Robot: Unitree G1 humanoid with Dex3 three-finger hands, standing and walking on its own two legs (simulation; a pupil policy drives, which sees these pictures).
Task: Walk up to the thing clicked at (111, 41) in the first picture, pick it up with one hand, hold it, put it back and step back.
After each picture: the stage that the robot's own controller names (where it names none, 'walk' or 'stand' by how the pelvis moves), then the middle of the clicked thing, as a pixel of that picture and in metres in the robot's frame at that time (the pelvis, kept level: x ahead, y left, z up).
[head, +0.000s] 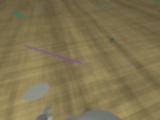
stand; (111, 40) +1.91 -0.57 -0.72
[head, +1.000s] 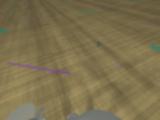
walk; (98, 44) +1.82 -0.08 -0.70
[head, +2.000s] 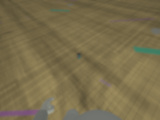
walk; (78, 55) +1.21 +0.27 -0.71
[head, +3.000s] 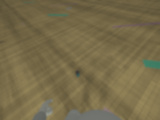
walk; (77, 73) +0.78 +0.25 -0.71
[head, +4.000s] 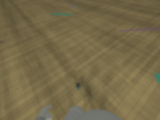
walk; (78, 86) +0.53 +0.21 -0.70
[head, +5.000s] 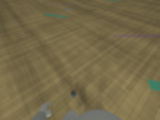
stand; (73, 94) +0.43 +0.20 -0.70
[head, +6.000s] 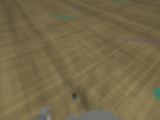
stand; (74, 96) +0.41 +0.17 -0.72
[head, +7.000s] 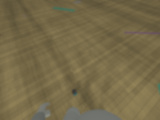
stand; (74, 92) +0.40 +0.20 -0.70
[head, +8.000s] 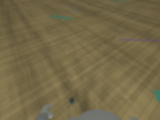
stand; (72, 101) +0.35 +0.21 -0.72
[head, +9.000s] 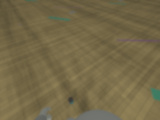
stand; (70, 100) +0.37 +0.22 -0.73
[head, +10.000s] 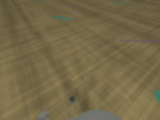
stand; (72, 99) +0.37 +0.21 -0.73
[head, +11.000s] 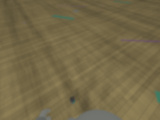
stand; (72, 100) +0.36 +0.21 -0.73
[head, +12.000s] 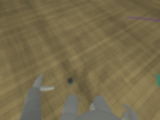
go down; (70, 81) +0.42 +0.19 -0.60
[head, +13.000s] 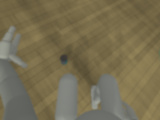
go down; (63, 59) +0.48 +0.19 -0.32
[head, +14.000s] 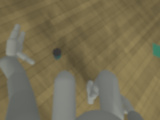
close in; (57, 54) +0.48 +0.20 -0.29
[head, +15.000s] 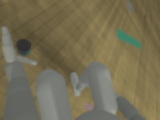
close in; (24, 47) +0.48 +0.24 -0.24
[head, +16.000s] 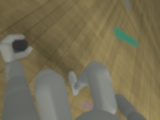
close; (20, 47) +0.46 +0.25 -0.24
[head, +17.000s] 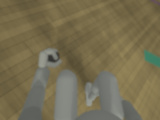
lift; (52, 57) +0.40 +0.24 -0.13
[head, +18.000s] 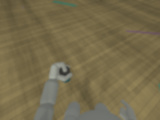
lift; (65, 74) +0.33 +0.17 +0.02
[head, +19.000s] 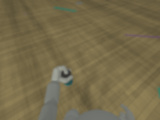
hold; (67, 78) +0.32 +0.17 -0.01
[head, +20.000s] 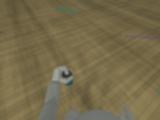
hold; (67, 78) +0.32 +0.17 -0.02
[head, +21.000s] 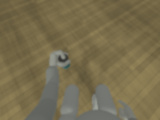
crouch; (64, 61) +0.42 +0.17 -0.08
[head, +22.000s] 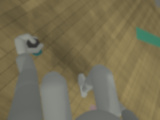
lower; (35, 47) +0.48 +0.23 -0.20
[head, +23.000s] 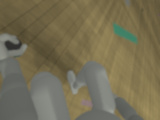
lower; (15, 48) +0.47 +0.26 -0.25
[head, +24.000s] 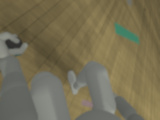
lower; (15, 47) +0.47 +0.26 -0.25
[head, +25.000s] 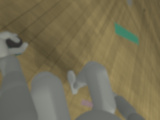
lower; (15, 46) +0.47 +0.26 -0.25
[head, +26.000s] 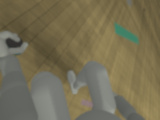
loosen; (15, 46) +0.47 +0.25 -0.25
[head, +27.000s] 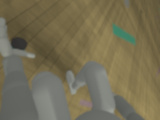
withdraw; (18, 47) +0.47 +0.24 -0.26
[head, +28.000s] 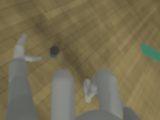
stand; (54, 52) +0.47 +0.21 -0.28
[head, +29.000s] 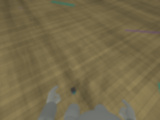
stand; (73, 91) +0.40 +0.16 -0.63
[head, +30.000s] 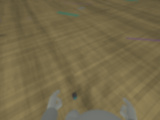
stand; (74, 96) +0.41 +0.17 -0.67
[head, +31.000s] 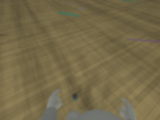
stand; (75, 97) +0.39 +0.16 -0.67
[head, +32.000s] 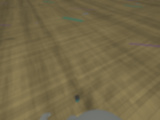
stand; (77, 98) +0.41 +0.16 -0.72
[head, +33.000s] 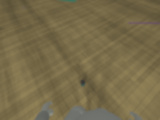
walk; (82, 83) +0.49 +0.08 -0.70
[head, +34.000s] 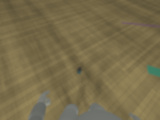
walk; (79, 70) +0.69 +0.12 -0.69
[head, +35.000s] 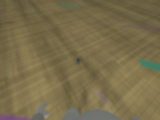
walk; (78, 61) +1.00 +0.20 -0.70
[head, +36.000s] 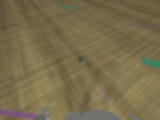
stand; (80, 60) +1.06 +0.21 -0.72
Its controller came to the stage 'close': yes
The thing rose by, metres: 0.70
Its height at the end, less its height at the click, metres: +0.00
